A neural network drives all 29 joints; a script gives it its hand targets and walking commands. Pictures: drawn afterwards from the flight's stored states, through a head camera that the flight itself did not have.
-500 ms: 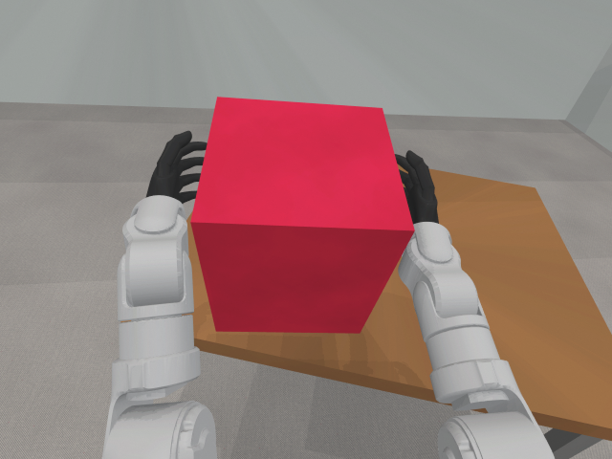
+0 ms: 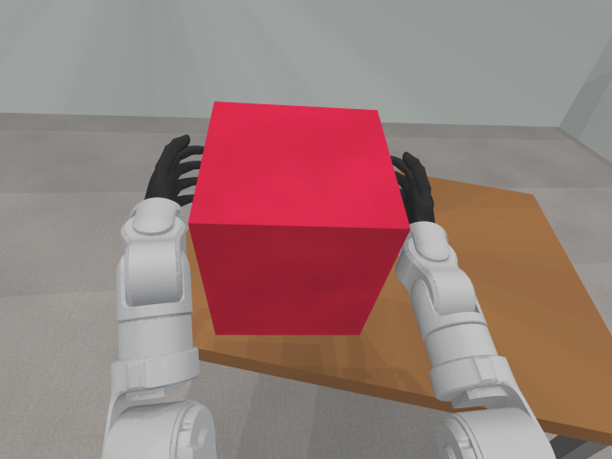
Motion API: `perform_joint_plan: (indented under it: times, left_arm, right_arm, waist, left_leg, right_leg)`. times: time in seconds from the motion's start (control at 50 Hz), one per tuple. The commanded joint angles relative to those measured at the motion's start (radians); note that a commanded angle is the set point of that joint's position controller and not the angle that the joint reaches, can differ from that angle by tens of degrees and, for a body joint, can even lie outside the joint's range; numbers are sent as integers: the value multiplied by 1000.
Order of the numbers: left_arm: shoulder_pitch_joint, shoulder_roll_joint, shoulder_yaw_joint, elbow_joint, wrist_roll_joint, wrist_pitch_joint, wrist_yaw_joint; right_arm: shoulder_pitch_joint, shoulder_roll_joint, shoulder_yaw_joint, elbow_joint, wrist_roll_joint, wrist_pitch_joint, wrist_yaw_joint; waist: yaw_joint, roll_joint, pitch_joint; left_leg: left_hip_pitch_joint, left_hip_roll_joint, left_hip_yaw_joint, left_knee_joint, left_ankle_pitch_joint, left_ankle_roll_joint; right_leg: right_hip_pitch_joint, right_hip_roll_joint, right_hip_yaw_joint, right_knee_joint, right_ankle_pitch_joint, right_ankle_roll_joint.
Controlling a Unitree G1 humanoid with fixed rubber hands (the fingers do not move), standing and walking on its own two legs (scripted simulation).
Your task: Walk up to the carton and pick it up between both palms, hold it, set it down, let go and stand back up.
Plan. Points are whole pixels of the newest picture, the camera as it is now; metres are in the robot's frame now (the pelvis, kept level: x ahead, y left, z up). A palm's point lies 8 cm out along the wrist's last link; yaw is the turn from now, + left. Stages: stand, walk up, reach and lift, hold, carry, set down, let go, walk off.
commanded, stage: hold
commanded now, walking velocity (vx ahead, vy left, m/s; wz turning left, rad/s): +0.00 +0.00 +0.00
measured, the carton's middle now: (292, 227) +0.38 +0.00 +0.14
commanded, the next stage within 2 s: none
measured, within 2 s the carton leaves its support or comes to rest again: neither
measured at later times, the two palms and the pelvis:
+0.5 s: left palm (174, 204) +0.35 +0.14 +0.20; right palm (420, 222) +0.34 -0.16 +0.19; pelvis -0.01 -0.02 +0.00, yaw +1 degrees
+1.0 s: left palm (169, 209) +0.34 +0.15 +0.20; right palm (418, 222) +0.34 -0.15 +0.19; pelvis +0.00 +0.00 +0.00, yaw +0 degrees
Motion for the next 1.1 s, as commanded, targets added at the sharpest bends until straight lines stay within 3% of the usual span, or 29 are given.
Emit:
perform_joint_plan:
  times: [0.0,0.04,0.06,0.08,0.12,0.16,0.2,0.22,0.28,0.32,0.34,0.4,0.46,0.48,0.5,0.52,0.54,0.56,0.6,0.62,0.66,0.78,0.8,0.86,0.9,0.94,1.02,1.04,1.08]
  left_arm:
    - [-431,-425,-409,-77,-141,-24,-121]
    - [-426,-425,-426,-96,-155,-32,-115]
    - [-400,-420,-419,-99,-148,-29,-113]
    - [-422,-418,-434,-112,-158,-35,-112]
    - [-424,-401,-403,-110,-147,-36,-104]
    - [-431,-396,-412,-97,-158,-39,-104]
    - [-443,-379,-391,-79,-145,-43,-106]
    - [-456,-380,-386,-58,-152,-45,-106]
    - [-464,-358,-355,-19,-136,-51,-114]
    - [-465,-344,-338,13,-139,-52,-131]
    - [-489,-355,-350,25,-148,-55,-134]
    - [-529,-361,-338,59,-138,-68,-138]
    - [-534,-374,-345,56,-148,-76,-140]
    - [-514,-376,-331,70,-127,-70,-138]
    - [-518,-382,-353,47,-138,-74,-138]
    - [-514,-387,-344,46,-130,-69,-135]
    - [-529,-391,-358,50,-141,-70,-135]
    - [-505,-396,-359,41,-140,-67,-131]
    - [-496,-401,-375,15,-148,-64,-135]
    - [-475,-397,-362,11,-138,-58,-135]
    - [-458,-412,-384,-25,-146,-52,-132]
    - [-405,-402,-399,-87,-149,-34,-119]
    - [-408,-411,-417,-105,-163,-33,-115]
    - [-395,-410,-418,-114,-152,-28,-105]
    - [-418,-420,-447,-131,-163,-31,-102]
    - [-408,-412,-425,-99,-153,-23,-108]
    - [-457,-374,-392,-55,-135,-25,-123]
    - [-467,-376,-378,-40,-132,-30,-122]
    - [-498,-373,-378,-20,-154,-44,-126]
  right_arm:
    - [-626,340,308,-251,60,-67,126]
    - [-622,352,314,-268,61,-70,130]
    - [-639,362,344,-305,73,-76,132]
    - [-620,351,321,-291,61,-74,128]
    - [-656,375,355,-332,72,-84,131]
    - [-643,375,348,-310,54,-80,129]
    - [-657,384,348,-308,45,-86,134]
    - [-644,390,332,-274,35,-76,132]
    - [-668,423,336,-270,28,-77,127]
    - [-658,443,321,-267,9,-71,115]
    - [-672,437,305,-250,1,-70,113]
    - [-689,445,282,-229,-7,-69,110]
    - [-686,456,289,-234,-2,-72,104]
    - [-687,453,300,-217,9,-70,106]
    - [-667,452,299,-217,13,-67,101]
    - [-671,441,302,-200,21,-67,106]
    - [-670,432,292,-199,16,-65,104]
    - [-686,429,308,-212,30,-66,107]
    - [-656,427,310,-219,31,-65,101]
    - [-667,417,327,-226,52,-63,102]
    - [-640,411,334,-238,57,-63,104]
    - [-648,371,373,-318,91,-72,109]
    - [-638,356,360,-310,86,-73,115]
    - [-620,343,355,-308,81,-70,120]
    - [-604,347,332,-293,66,-70,126]
    - [-598,346,319,-275,47,-61,127]
    - [-625,371,290,-232,26,-50,128]
    - [-662,392,297,-256,29,-60,131]
    - [-692,423,295,-281,21,-70,126]
  waist:
    - [-22,153,-259]
    - [-23,147,-283]
    - [-2,137,-298]
    - [-23,148,-296]
    - [19,114,-321]
    - [-1,94,-310]
    - [26,75,-306]
    - [8,62,-281]
    - [28,37,-273]
    - [8,16,-277]
    - [-5,32,-270]
    - [0,49,-275]
    - [-9,60,-302]
    - [5,74,-289]
    - [-17,84,-301]
    - [-7,97,-299]
    - [-24,103,-308]
    - [-7,102,-304]
    - [-32,94,-305]
    - [-11,94,-299]
    - [-24,102,-314]
    - [6,115,-310]
    - [-13,116,-310]
    - [-4,120,-288]
    - [-28,141,-292]
    - [-22,126,-255]
    - [-14,94,-206]
    - [9,76,-229]
    - [1,71,-272]
  left_leg:
    - [69,-23,28,-22,322,-54]
    - [76,-25,27,-16,337,-53]
    - [100,-31,29,-3,379,-47]
    - [91,-29,29,-6,349,-50]
    - [85,-40,42,-10,326,-31]
    - [75,-41,40,-15,274,-20]
    - [51,-44,49,-28,226,-4]
    - [23,-45,52,-42,159,4]
    - [-25,-50,64,-55,93,34]
    - [-33,-58,69,-57,51,52]
    - [-38,-55,70,-64,26,49]
    - [-58,-61,72,-63,2,51]
    - [-56,-58,68,-58,35,41]
    - [-45,-60,67,-56,54,42]
    - [-43,-57,60,-53,66,32]
    - [-32,-53,58,-53,87,24]
    - [-28,-54,59,-51,68,17]
    - [-16,-50,55,-48,108,16]
    - [1,-50,50,-39,136,10]
    - [10,-47,47,-33,175,6]
    - [46,-46,42,-21,235,-6]
    - [98,-34,28,4,387,-37]
    - [97,-24,20,3,388,-45]
    - [99,-22,27,-7,374,-46]
    - [91,-22,26,-8,339,-52]
    - [73,-24,30,-23,293,-44]
    - [-7,-42,58,-67,101,-4]
    - [-19,-46,61,-68,83,12]
    - [-33,-53,66,-63,53,22]
  right_leg:
    - [33,84,-41,1,134,-3]
    - [32,84,-36,1,152,-1]
    - [36,84,-38,2,179,2]
    - [29,79,-32,-1,169,1]
    - [43,80,-36,4,161,11]
    - [33,75,-32,-1,159,12]
    - [33,71,-33,-2,130,14]
    - [34,64,-27,-7,109,15]
    - [53,48,-20,-8,103,27]
    - [67,32,-5,-18,99,39]
    - [43,32,-11,-21,71,37]
    - [42,25,-8,-23,43,41]
    - [54,23,-6,-10,90,43]
    - [51,27,-5,-13,103,40]
    - [66,30,-5,-8,124,37]
    - [58,35,-9,-4,125,32]
    - [44,33,-9,-5,118,31]
    - [45,42,-13,-3,142,30]
    - [55,45,-12,-1,168,31]
    - [66,52,-13,1,176,27]
    - [53,62,-16,1,206,23]
    - [44,87,-32,6,214,13]
    - [31,92,-34,9,204,7]
    - [15,91,-39,0,170,2]
    - [5,84,-34,-1,151,-2]
    - [18,77,-33,-7,130,-2]
    - [31,57,-28,-15,54,8]
    - [36,56,-28,-16,42,10]
    - [40,44,-18,-12,52,20]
